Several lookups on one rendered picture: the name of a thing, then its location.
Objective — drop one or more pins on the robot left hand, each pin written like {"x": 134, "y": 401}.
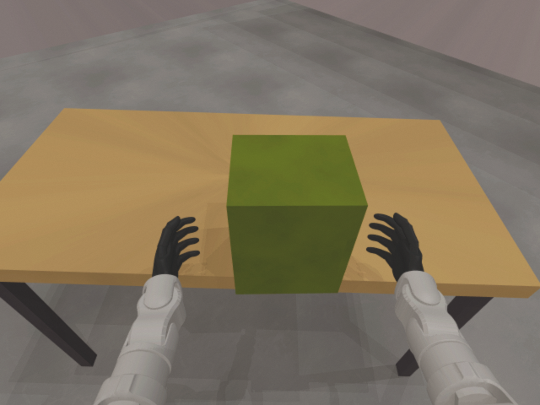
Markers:
{"x": 167, "y": 258}

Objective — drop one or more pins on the left robot forearm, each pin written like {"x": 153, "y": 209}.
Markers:
{"x": 146, "y": 358}

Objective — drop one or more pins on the carton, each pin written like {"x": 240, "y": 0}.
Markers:
{"x": 295, "y": 206}

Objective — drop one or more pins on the right robot forearm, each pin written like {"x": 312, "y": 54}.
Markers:
{"x": 453, "y": 373}

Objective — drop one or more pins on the table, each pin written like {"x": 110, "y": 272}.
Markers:
{"x": 87, "y": 203}

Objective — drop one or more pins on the robot right hand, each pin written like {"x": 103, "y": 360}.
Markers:
{"x": 404, "y": 254}

